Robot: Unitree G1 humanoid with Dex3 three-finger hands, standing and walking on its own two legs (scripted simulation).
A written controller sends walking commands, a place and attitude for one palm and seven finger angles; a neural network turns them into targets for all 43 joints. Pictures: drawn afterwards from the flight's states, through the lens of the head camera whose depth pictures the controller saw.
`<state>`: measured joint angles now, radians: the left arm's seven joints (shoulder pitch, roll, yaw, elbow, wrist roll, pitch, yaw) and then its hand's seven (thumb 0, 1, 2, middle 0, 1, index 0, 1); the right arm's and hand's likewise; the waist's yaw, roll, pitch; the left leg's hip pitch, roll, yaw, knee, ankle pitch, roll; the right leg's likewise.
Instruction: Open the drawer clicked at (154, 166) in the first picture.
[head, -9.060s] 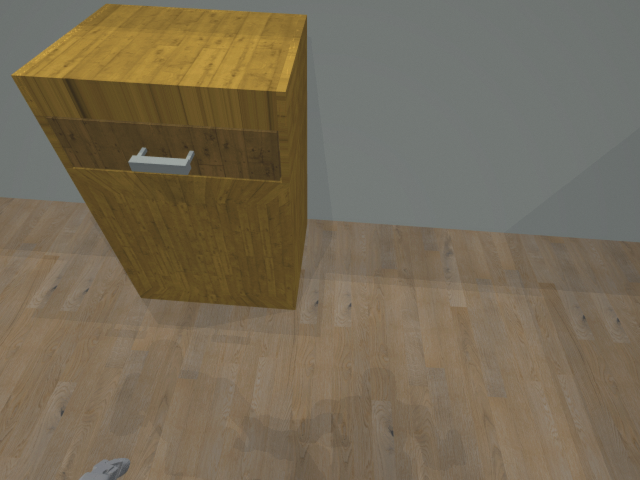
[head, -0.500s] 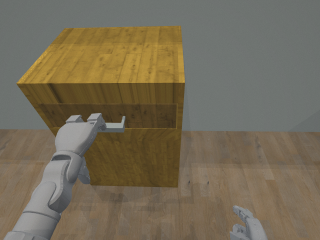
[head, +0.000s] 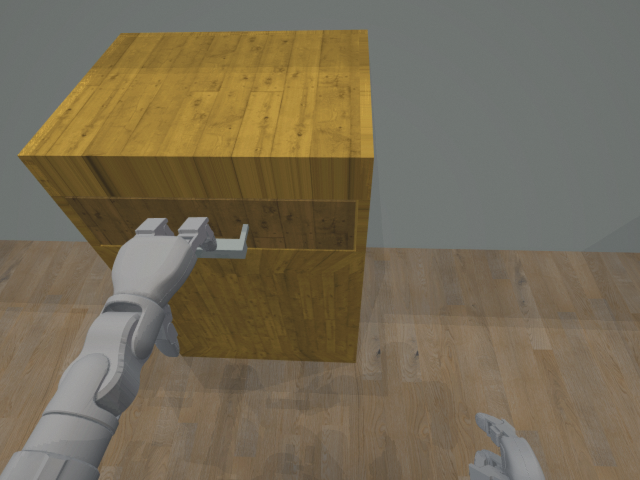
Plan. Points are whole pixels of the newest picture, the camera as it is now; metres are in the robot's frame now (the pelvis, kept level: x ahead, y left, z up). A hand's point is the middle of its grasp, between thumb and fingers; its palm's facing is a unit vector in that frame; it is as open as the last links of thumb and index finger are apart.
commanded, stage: move the hooked fingers above the handle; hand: left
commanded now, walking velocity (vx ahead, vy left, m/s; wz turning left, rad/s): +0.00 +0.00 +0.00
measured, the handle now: (212, 238) +0.51 +0.28 -0.09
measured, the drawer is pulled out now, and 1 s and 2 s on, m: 0.00 0.00 0.00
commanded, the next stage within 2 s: none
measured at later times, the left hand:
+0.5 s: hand (183, 266) +0.37 +0.25 +0.03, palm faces -0.01 -0.03 -1.00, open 13.8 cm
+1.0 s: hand (188, 244) +0.43 +0.27 +0.00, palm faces -0.03 +0.00 -1.00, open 13.9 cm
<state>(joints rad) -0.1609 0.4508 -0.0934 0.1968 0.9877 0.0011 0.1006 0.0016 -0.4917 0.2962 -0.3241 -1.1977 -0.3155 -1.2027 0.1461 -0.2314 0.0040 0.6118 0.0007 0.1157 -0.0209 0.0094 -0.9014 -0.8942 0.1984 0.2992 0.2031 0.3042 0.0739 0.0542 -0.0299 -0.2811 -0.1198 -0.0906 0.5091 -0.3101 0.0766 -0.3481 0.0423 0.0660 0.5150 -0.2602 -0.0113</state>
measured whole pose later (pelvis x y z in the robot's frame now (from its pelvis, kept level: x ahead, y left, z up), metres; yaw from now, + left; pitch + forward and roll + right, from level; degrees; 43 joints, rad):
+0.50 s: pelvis +0.00 -0.03 -0.02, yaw -1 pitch +12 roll +0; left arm -0.32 0.53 0.05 0.51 1.01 -0.17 0.21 0.00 -0.49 0.30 -0.33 -1.20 -0.32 -1.20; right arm 0.21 -0.26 -0.05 0.63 0.01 0.13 -0.07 0.01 -0.90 -0.89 0.20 0.30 0.20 0.30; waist 0.03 0.03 -0.09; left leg -0.48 -0.08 -0.09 0.67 -0.38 0.04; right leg -0.55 0.09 0.05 0.66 -0.31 -0.05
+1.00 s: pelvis -0.02 -0.01 -0.03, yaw -2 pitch +19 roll -1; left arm -0.65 0.59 0.06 0.95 1.08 -0.15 0.32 0.00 -0.49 0.30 -0.32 -1.20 -0.31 -1.20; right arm 0.31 -0.27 -0.04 0.67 0.00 0.14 -0.04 0.01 -0.90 -0.89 0.20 0.30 0.20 0.30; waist -0.06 0.04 -0.14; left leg -0.73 -0.09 -0.06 0.82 -0.41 0.06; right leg -0.78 0.09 0.06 0.77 -0.32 -0.02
